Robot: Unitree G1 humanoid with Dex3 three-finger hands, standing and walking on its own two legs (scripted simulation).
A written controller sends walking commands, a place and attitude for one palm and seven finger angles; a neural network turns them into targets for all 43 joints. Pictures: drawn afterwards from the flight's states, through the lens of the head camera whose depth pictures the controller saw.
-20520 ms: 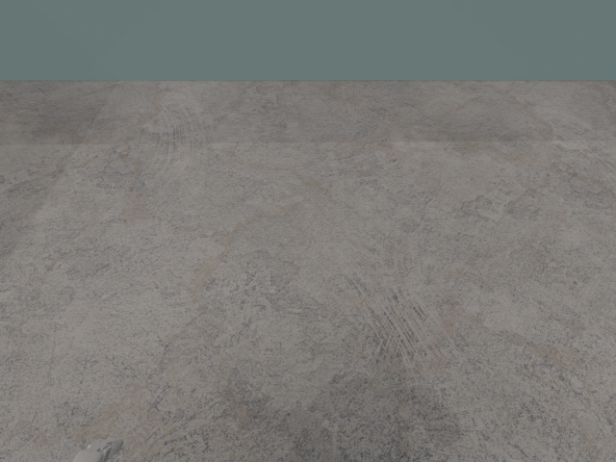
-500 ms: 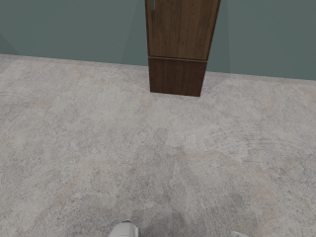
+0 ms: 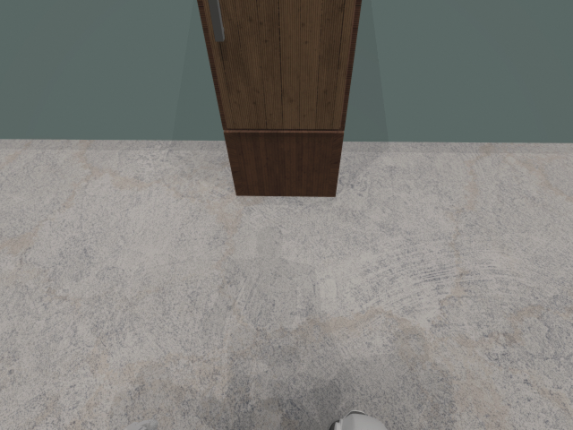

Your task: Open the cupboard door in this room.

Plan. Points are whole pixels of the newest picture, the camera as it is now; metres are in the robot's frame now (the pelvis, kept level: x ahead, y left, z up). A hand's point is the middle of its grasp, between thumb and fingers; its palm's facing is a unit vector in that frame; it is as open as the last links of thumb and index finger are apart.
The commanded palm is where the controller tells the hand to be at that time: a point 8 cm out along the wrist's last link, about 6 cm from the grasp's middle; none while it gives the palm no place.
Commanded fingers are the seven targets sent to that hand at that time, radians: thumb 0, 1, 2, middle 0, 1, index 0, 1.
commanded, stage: stand and wait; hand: left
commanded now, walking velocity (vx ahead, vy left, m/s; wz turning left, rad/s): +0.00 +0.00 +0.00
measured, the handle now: (217, 11) +1.13 +0.22 +0.07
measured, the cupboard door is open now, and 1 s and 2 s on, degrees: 0 0 0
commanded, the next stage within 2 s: look at it before walking up in 0.98 s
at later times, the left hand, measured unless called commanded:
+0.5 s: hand out of the picture +0.12 +0.17 -0.16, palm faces +0.07 -0.98 -0.18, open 7.2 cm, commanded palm none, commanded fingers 0.00 0.90 0.90 -0.20 -0.30 -0.20 -0.30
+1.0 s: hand out of the picture +0.09 +0.16 -0.16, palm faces +0.03 -0.99 -0.15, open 7.4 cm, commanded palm none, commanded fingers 0.00 0.90 0.90 -0.20 -0.30 -0.20 -0.30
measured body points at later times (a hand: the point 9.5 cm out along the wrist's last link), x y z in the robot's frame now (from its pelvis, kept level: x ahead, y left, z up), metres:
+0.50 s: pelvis +0.09 -0.01 +0.01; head +0.08 +0.00 +0.46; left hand +0.11 +0.22 -0.15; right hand +0.12 -0.24 -0.14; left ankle +0.08 +0.11 -0.73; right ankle +0.11 -0.12 -0.73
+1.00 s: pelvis +0.11 +0.00 +0.02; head +0.12 +0.01 +0.47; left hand +0.09 +0.21 -0.15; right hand +0.09 -0.19 -0.15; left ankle +0.08 +0.11 -0.73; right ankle +0.11 -0.12 -0.73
